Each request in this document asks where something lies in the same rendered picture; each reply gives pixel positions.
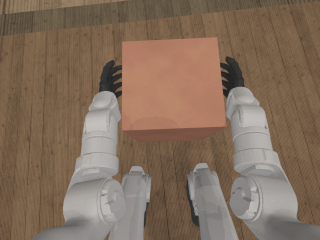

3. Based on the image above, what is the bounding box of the robot left hand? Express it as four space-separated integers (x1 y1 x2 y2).
99 60 122 98

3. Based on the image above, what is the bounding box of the robot right upper arm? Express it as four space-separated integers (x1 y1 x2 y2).
229 173 320 240

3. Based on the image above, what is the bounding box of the right robot forearm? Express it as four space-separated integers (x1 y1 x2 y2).
225 86 298 208

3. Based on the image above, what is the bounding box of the left robot forearm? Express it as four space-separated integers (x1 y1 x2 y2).
63 91 121 215

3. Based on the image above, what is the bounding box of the left robot thigh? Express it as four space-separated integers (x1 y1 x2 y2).
108 171 152 240

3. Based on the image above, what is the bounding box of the robot right hand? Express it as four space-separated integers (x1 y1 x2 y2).
220 56 245 99

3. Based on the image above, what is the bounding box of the carton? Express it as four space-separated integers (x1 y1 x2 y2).
121 37 227 143

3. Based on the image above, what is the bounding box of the left robot foot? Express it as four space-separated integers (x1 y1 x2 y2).
144 202 149 227

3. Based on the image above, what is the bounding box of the robot left upper arm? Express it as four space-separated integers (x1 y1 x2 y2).
31 177 126 240

